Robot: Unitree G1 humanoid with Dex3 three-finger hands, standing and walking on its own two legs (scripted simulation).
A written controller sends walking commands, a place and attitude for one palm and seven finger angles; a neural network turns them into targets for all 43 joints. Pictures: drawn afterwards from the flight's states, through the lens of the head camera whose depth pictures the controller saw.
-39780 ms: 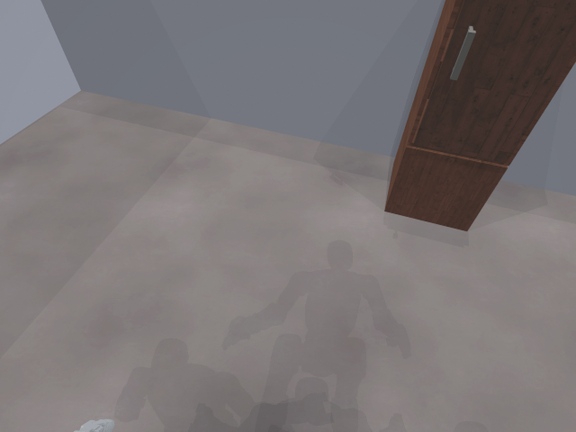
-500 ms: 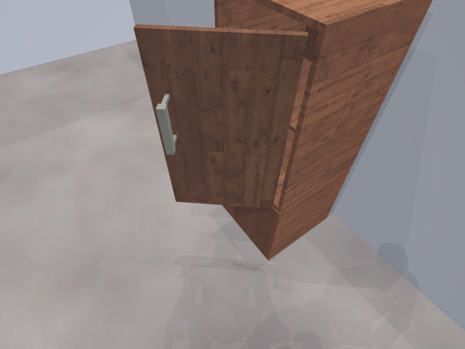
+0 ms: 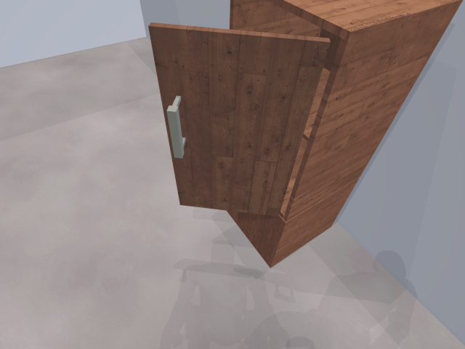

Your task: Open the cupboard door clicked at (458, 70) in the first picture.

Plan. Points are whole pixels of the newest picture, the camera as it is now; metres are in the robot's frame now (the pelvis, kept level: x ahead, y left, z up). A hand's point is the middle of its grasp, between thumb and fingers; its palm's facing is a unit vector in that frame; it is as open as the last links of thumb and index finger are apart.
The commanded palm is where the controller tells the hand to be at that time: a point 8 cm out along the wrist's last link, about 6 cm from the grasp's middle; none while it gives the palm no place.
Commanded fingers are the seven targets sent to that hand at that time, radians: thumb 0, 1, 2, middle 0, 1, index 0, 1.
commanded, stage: come to a stop and stand still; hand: left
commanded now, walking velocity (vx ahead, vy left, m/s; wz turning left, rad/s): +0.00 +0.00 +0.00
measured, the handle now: (178, 128) +0.58 +0.18 +0.03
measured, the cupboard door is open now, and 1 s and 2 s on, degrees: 50 50 50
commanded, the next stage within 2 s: look again from close up in 1.86 s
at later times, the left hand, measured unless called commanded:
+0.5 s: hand out of the picture +0.14 +0.18 -0.17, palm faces +0.00 -0.97 -0.25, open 7.3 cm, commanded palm none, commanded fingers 0.00 0.90 0.90 -0.20 -0.30 -0.20 -0.30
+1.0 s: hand out of the picture +0.06 +0.21 -0.15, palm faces -0.02 -0.96 -0.27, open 7.3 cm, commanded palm none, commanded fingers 0.00 0.90 0.90 -0.20 -0.30 -0.20 -0.30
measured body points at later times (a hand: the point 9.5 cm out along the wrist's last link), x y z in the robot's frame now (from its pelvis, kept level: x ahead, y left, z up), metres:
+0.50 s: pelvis +0.05 -0.01 +0.00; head +0.10 -0.02 +0.44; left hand +0.14 +0.23 -0.15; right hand +0.03 -0.22 -0.17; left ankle -0.03 +0.10 -0.71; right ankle +0.07 -0.12 -0.73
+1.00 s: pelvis +0.05 +0.01 +0.00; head +0.05 -0.02 +0.45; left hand +0.06 +0.26 -0.13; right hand +0.09 -0.22 -0.16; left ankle +0.02 +0.11 -0.73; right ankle +0.07 -0.12 -0.73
